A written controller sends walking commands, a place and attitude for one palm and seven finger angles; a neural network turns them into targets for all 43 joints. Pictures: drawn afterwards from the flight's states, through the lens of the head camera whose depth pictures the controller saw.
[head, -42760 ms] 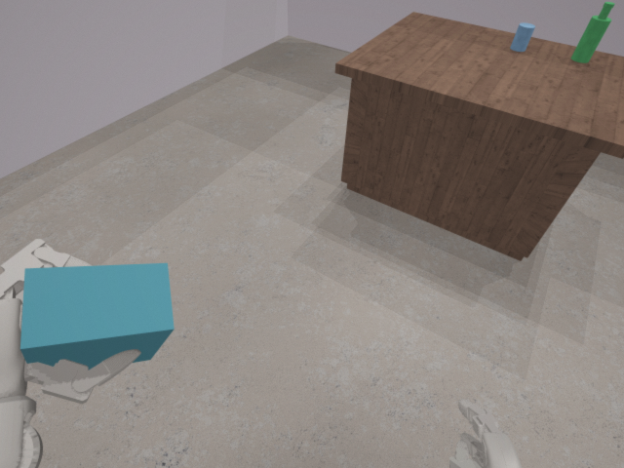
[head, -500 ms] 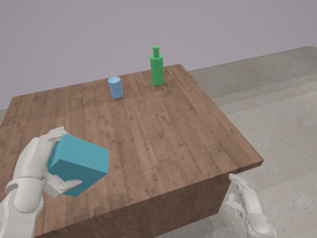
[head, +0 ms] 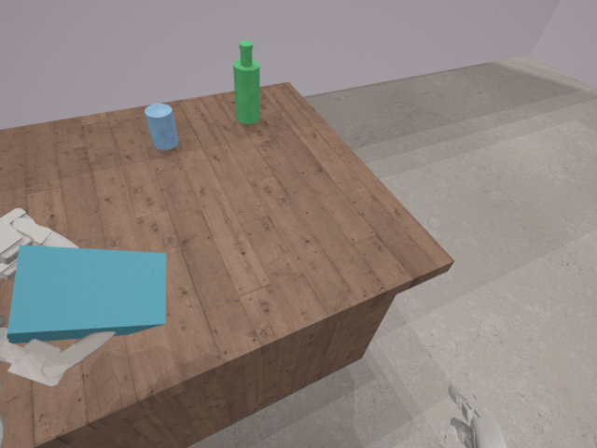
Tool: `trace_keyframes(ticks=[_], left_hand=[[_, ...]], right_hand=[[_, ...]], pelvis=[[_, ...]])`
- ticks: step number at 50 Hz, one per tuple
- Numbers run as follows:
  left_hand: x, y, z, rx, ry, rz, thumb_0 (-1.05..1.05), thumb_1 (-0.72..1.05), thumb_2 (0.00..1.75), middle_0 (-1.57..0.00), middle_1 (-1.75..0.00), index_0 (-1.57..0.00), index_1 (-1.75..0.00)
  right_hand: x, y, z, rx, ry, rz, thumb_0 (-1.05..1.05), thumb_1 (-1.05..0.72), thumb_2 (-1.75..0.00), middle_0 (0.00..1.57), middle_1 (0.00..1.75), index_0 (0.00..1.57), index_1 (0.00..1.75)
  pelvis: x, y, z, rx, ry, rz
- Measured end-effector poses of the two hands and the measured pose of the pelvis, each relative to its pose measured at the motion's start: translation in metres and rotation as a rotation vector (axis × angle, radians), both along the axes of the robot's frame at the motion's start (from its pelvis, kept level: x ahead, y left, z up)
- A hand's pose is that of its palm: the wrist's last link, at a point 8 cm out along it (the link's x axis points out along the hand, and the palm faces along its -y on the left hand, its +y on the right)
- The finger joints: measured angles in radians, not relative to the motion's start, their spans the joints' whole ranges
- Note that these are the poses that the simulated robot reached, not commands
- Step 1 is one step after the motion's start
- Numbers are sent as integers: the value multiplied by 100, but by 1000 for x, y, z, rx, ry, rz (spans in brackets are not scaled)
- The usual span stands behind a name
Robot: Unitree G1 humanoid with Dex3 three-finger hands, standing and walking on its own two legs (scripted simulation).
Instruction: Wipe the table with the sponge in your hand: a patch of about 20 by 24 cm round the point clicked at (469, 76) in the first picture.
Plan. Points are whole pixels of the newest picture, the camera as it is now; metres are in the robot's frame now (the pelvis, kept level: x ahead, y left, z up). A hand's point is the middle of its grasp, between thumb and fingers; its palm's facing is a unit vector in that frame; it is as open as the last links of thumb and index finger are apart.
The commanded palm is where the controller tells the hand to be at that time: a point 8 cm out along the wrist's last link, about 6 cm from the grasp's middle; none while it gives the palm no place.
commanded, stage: step back with the hand held close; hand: left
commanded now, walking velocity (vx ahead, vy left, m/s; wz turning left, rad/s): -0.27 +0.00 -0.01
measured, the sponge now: (104, 299) +0.23 +0.21 +0.15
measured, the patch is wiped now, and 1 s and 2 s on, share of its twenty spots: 1.00 1.00 1.00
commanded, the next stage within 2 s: stop stepping back and stand still in 1.08 s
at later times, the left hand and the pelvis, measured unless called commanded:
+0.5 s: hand (45, 334) +0.18 +0.23 +0.18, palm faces +0.42 -0.83 -0.37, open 10.0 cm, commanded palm +0.12 +0.27 +0.19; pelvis -0.04 -0.01 -0.01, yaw +1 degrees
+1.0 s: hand (47, 436) +0.11 +0.19 +0.18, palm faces +0.31 -0.89 -0.34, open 10.0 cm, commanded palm +0.05 +0.25 +0.19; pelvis -0.11 -0.03 +0.01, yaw -1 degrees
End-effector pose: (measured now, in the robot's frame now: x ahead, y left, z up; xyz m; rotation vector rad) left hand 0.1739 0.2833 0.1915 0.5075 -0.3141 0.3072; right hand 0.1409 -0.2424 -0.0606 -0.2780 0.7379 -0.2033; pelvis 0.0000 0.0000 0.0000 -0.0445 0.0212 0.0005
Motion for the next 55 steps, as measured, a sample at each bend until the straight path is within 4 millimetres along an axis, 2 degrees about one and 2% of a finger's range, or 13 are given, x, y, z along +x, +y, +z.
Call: trace_keyframes(ticks=[5,11,18,22,29,35,39,45,49,52,55], left_hand=[[-15,-1,4,-3,-52,23,-2,-50,105,-72,-134,-75,-135],[-25,-2,0,-45,-65,36,-2,-50,105,-72,-134,-75,-135],[-32,1,-1,-13,-66,49,-2,-50,105,-72,-134,-75,-135],[-35,-5,-1,0,-84,48,-2,-51,105,-72,-134,-75,-135],[-44,-19,0,-32,-107,-25,-2,-51,105,-72,-133,-75,-135],[-58,-7,5,64,-109,-14,-2,-51,105,-72,-133,-75,-135],[-68,-4,8,16,-121,50,-2,-51,105,-72,-133,-75,-135],[-84,-37,3,-60,-103,-11,-2,-51,105,-72,-133,-75,-135],[-100,-47,2,-88,-62,-81,-2,-51,105,-72,-133,-75,-135],[-112,-38,1,-64,-41,-78,-2,-51,105,-72,-133,-75,-135],[-126,-22,-2,-31,-53,-63,-2,-51,105,-72,-133,-75,-135]], right_hand=[[11,10,0,23,-43,55,2,-91,-90,20,30,20,30],[18,15,3,15,-68,89,2,-91,-90,20,30,20,30],[15,13,7,3,-94,90,2,-91,-90,20,30,20,30],[9,7,3,5,-88,91,2,-90,-90,20,30,20,30],[-18,-5,-5,-18,-7,58,2,-91,-90,20,30,20,30],[-45,-5,-10,-14,-6,14,2,-91,-90,20,30,20,30],[-65,0,-13,36,4,26,2,-91,-90,20,30,20,30],[-90,-2,-22,87,3,52,2,-91,-90,20,30,20,30],[-108,-8,-7,73,35,12,2,-91,-90,20,30,20,30],[-116,-10,7,42,20,3,2,-91,-90,20,30,20,30],[-121,-15,13,-5,-31,5,2,-91,-90,20,30,20,30]], pelvis=[[-8,-4,-3,-10,1,10],[-18,-4,-5,-8,4,14],[-27,-6,-8,-9,-2,10],[-32,-11,-10,-12,-6,11],[-46,-10,-12,1,2,26],[-61,-7,-16,-14,-7,13],[-71,-14,-10,-10,-6,-5],[-95,-25,-8,-48,-28,-7],[-107,-27,4,3,-7,-14],[-122,-24,8,28,24,-17],[-142,-16,-1,16,47,-3]])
